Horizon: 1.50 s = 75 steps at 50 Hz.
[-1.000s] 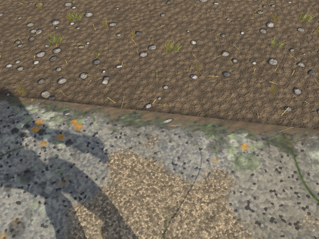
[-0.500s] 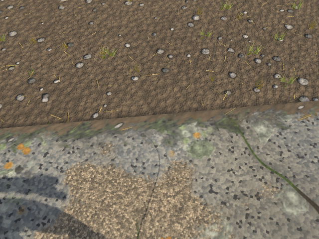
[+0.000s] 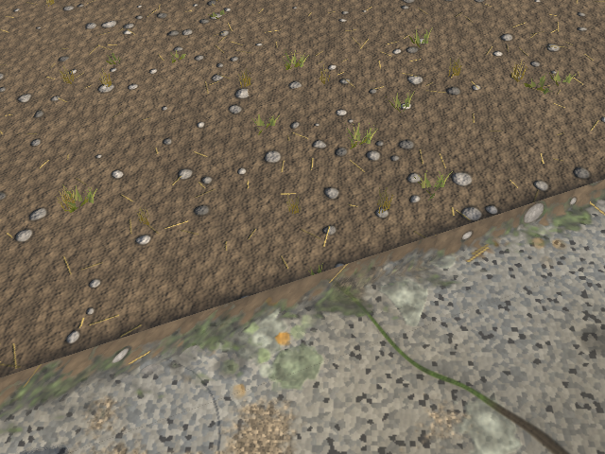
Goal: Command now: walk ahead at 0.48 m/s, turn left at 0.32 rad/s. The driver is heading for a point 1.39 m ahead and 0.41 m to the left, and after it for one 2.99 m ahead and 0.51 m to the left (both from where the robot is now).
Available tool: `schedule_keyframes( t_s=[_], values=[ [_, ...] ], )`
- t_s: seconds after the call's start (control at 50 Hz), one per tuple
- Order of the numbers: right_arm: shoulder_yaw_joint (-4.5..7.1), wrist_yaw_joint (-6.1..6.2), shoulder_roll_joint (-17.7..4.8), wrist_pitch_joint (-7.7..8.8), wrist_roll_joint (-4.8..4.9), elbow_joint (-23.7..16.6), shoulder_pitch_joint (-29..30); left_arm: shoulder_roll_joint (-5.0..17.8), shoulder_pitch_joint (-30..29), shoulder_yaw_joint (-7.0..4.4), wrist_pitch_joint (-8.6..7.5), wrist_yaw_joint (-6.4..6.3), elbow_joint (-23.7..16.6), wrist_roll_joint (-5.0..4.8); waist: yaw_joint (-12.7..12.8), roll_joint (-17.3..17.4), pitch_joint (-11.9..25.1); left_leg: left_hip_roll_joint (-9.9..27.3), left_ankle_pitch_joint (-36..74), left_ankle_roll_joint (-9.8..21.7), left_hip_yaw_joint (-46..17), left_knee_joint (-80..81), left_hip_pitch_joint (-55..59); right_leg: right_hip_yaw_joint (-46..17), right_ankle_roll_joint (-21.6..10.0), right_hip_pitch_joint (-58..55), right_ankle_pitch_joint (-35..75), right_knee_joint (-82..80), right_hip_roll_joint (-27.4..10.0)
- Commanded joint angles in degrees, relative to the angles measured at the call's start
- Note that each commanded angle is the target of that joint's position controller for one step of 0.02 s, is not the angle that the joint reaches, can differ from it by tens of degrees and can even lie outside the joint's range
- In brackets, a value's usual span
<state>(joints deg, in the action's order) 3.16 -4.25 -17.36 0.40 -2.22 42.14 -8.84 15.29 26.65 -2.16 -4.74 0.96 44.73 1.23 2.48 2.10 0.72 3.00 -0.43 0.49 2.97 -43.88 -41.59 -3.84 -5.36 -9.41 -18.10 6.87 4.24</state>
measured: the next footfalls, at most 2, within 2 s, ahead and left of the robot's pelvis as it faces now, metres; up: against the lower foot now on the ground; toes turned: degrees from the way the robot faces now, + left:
left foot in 0.12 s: +0.28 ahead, +0.08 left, +0.00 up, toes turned +7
right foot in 0.76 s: +0.45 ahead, -0.01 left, +0.00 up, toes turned +45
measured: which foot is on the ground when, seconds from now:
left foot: up 0.00-0.10, down 0.12-0.74, up 0.76-1.00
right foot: down 0.00-0.10, up 0.12-0.74, down 0.76-1.00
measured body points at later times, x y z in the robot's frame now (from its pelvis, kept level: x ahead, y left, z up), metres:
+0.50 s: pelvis +0.23 +0.04 +0.00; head +0.26 +0.07 +0.45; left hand +0.31 +0.34 -0.11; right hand +0.39 -0.22 -0.10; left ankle +0.24 +0.08 -0.74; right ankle +0.41 -0.11 -0.65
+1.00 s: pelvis +0.34 +0.00 +0.01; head +0.39 +0.00 +0.46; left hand +0.27 +0.29 -0.09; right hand +0.60 -0.16 -0.12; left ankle +0.23 +0.11 -0.68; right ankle +0.42 -0.04 -0.74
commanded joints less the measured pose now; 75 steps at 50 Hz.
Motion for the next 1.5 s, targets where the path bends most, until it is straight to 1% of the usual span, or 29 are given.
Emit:
schedule_keyframes(
  t_s=[0.02,0.06,0.1,0.12,0.14,0.16,0.18,0.22,0.26,0.32,0.44,0.52,0.62,0.7,0.74,0.76,0.78,0.82,0.88,0.98,1.06,1.12,1.14,1.16,1.18,1.2,1.24,1.28,1.5],
  values=[
    [-1.07,-0.77,-0.4,2.0,0.22,-7.0,11.5,7.6,0.7,-1.38,-1.04,-1.16,-0.2,0.28,1.5,-6.4,-10.6,-2.6,0.4,3.6,3.2,6.5,2.1,4.2,-2.1,7.2,41.3,0.0,-14.7],
    [-0.67,-0.06,-2.4,2.0,0.18,-5.7,5.8,8.9,-1.5,-1.4,-1.04,-2.11,0.2,0.28,-1.2,-7.8,-5.0,-7.3,-2.2,5.9,6.8,8.3,11.0,7.0,0.5,4.0,66.8,10.0,-13.7],
    [0.73,0.99,-5.8,2.82,0.07,-0.3,-12.9,11.3,-4.1,-2.12,-0.37,-3.29,-0.1,0.56,-8.6,-8.8,4.8,-10.8,-0.8,7.3,5.1,12.8,28.2,8.1,2.8,5.4,72.2,34.7,-12.7],
    [1.48,1.83,-7.6,3.37,-0.84,1.9,-20.8,11.1,-5.7,-1.95,-0.72,-3.21,-0.8,-0.41,-12.4,-6.3,8.8,-7.3,6.4,8.9,0.2,17.7,39.9,9.9,3.9,13.7,56.8,51.6,-9.4],
    [2.1,2.42,-11.9,3.42,-0.18,1.5,-20.2,2.7,-3.8,-0.03,-1.2,-2.37,-2.9,0.4,-7.1,7.0,11.8,8.7,34.9,12.4,-18.2,10.0,52.9,10.0,5.0,31.7,-8.2,71.8,-0.8],
    [4.3,2.07,-17.2,3.38,1.04,0.5,-20.4,4.5,2.4,-0.39,-0.28,-2.33,-4.4,-1.93,-5.2,14.6,24.8,17.9,46.2,25.4,-46.3,15.8,67.2,0.0,6.8,45.9,-14.4,90.3,5.9],
    [4.63,2.53,-14.1,2.46,2.87,-1.8,-14.4,7.8,0.9,-0.17,-0.04,-2.59,-3.5,-0.31,-4.5,2.4,23.8,15.4,36.5,23.7,-40.2,17.9,62.5,-3.9,5.6,46.7,-5.5,88.2,-0.4],
    [2.56,3.33,-6.7,1.27,2.97,-2.3,-9.8,7.7,-8.3,0.15,-0.07,-2.13,-5.4,1.02,-3.2,-6.7,8.0,9.1,26.9,19.3,-29.6,23.1,43.8,-1.7,6.0,46.6,-2.0,78.8,-4.0],
    [1.98,3.98,-5.3,0.82,3.0,-1.7,-9.4,6.9,-9.8,0.43,2.53,-1.91,-6.5,1.98,-1.4,-6.8,2.9,5.1,28.8,16.8,-24.4,25.8,33.3,-1.5,7.5,43.1,-2.6,70.4,-5.8],
    [2.81,3.63,-8.3,1.19,2.14,-1.7,-9.9,4.8,-9.9,1.11,4.79,-2.4,-7.2,2.02,-0.7,-4.7,3.5,2.2,34.9,14.5,-22.0,24.2,28.0,-0.2,8.9,41.4,-1.6,62.2,-6.1],
    [3.64,5.22,-9.8,-1.66,2.84,-3.3,-10.9,6.2,-18.9,0.56,6.92,-2.43,-10.2,1.42,-3.9,1.1,4.3,-1.8,9.4,6.5,-29.3,23.6,29.1,-2.3,9.8,47.3,6.9,54.4,-5.2],
    [4.26,5.56,-10.3,-2.58,2.44,-3.7,-12.7,7.2,-23.5,0.31,6.45,-2.7,-11.0,0.94,-5.9,3.2,1.9,-1.8,1.6,6.6,-36.1,23.3,36.1,-5.2,9.3,51.9,5.5,48.6,-3.9],
    [4.67,5.44,-11.1,-2.76,1.63,-4.3,-12.7,8.1,-26.7,0.59,4.96,-2.87,-11.3,-0.26,-6.6,5.1,1.6,-2.1,14.0,7.7,-40.1,18.5,39.7,-6.1,7.5,46.8,2.0,38.9,-0.5],
    [3.6,5.35,-9.5,-2.75,1.17,-5.3,-8.4,9.1,-20.0,0.39,3.78,-3.05,-8.8,-1.14,-4.0,6.6,3.4,-2.6,21.6,6.4,-38.4,16.0,35.7,-4.1,6.0,30.3,3.4,26.1,-0.7],
    [2.16,5.59,-6.8,-2.35,2.0,-4.2,-9.4,8.2,-18.1,0.48,3.26,-3.56,-7.9,-0.26,-3.0,1.4,2.9,-5.9,4.2,3.0,-34.9,12.6,28.6,-6.6,3.6,16.7,16.1,12.6,-4.6],
    [0.87,5.66,-2.8,-2.24,1.58,-3.1,-15.7,9.6,-20.3,0.88,3.51,-3.81,-9.2,0.32,-6.2,-11.2,6.0,-10.0,-23.3,0.5,-27.0,4.4,25.1,-19.7,0.6,10.5,24.1,10.8,-17.1],
    [1.94,6.34,-6.5,-2.99,1.76,-2.0,-18.4,10.8,-18.3,1.31,4.43,-3.36,-8.7,0.6,-6.0,-14.0,7.0,-16.7,-37.2,-0.7,-19.7,2.2,23.9,-30.8,-7.2,12.7,36.5,12.0,-23.5],
    [1.79,6.18,-8.6,-3.72,0.83,-0.7,-12.4,7.3,-17.7,1.75,4.72,-2.0,-6.2,-0.13,-4.9,-9.8,1.8,-9.9,-29.9,-0.5,-15.5,1.7,23.3,-29.3,-7.5,17.3,25.3,10.3,-17.9],
    [1.56,5.27,-8.9,-3.68,0.71,-1.9,-6.5,14.0,-15.5,-1.51,5.98,-1.36,-5.5,-0.64,-3.9,-11.9,0.2,-11.0,-27.2,-2.2,-9.7,-6.2,18.1,-25.7,-2.6,16.6,20.4,11.6,-10.4],
    [0.28,6.08,-6.8,-3.5,1.03,-3.3,-1.1,12.8,-12.1,-3.47,6.44,-0.66,-5.5,-1.41,-2.7,-11.3,1.7,-9.9,-25.8,-3.0,-9.5,-8.7,13.7,-27.6,-2.9,14.3,17.3,11.2,-7.6],
    [-0.45,5.15,-6.6,-1.3,0.77,-4.4,1.5,12.7,-10.5,-4.56,7.4,0.04,-5.0,-0.17,-2.0,-14.0,2.1,-10.0,-29.6,-2.2,-8.5,0.9,19.5,-34.1,-5.0,20.1,-20.3,4.4,-5.9],
    [-0.72,6.16,-5.9,0.43,2.1,-2.1,-6.2,11.6,-19.3,-4.95,7.79,0.55,-7.8,0.13,-7.7,-12.2,-0.6,-10.8,-22.1,0.3,-6.2,20.5,39.9,-29.3,1.0,35.7,-13.6,5.1,-0.4],
    [-0.06,7.17,-7.9,0.81,1.84,0.1,-13.5,10.6,-23.1,-4.91,7.69,0.12,-9.0,0.14,-11.8,-9.9,-2.5,-9.8,-14.7,1.2,-3.4,31.6,52.2,-24.3,6.6,44.7,-14.3,8.6,4.6],
    [1.14,8.06,-11.9,1.36,2.02,0.4,-12.7,7.1,-17.8,-4.5,7.18,-0.63,-7.6,-1.41,-9.2,3.9,0.2,1.7,-19.2,1.5,-12.9,31.3,59.9,-16.1,7.5,52.9,-18.3,28.9,8.4],
    [1.23,8.13,-15.0,1.57,0.83,-3.9,-5.4,3.7,-15.1,-2.96,6.12,-0.97,-9.9,-1.95,-5.7,9.8,3.5,19.9,-38.5,5.8,-36.2,34.4,53.8,-9.7,5.5,57.2,-12.8,45.7,6.9],
    [1.46,7.83,-14.5,1.55,-0.26,-4.3,-0.4,8.0,-20.0,-3.25,5.61,-0.11,-11.5,-1.15,-4.1,3.5,-1.0,21.3,-43.6,9.0,-38.5,35.0,43.8,-7.6,5.3,59.7,-2.4,50.8,-0.5],
    [-0.15,6.73,-9.2,2.7,0.05,-4.4,0.6,9.2,-19.1,-3.6,5.45,1.93,-10.7,-0.15,-2.9,1.6,-3.1,14.4,-36.6,7.7,-27.8,34.8,41.0,-6.1,5.5,59.3,4.0,56.4,-2.0],
    [-0.4,6.45,-9.1,3.7,0.32,-3.4,-3.8,8.6,-17.1,-3.4,6.12,3.22,-10.0,0.67,-3.9,3.4,-4.0,11.0,-30.6,6.5,-19.1,35.6,40.9,-2.8,5.7,60.6,6.5,61.7,-3.4],
    [-0.65,4.75,-6.4,6.36,-0.48,3.9,-20.1,4.5,-33.2,-0.25,5.24,5.39,-16.4,0.87,-8.4,1.7,-12.8,11.4,-8.2,6.8,-1.1,41.2,41.9,4.3,1.2,61.4,11.0,46.7,-5.8]
  ],
)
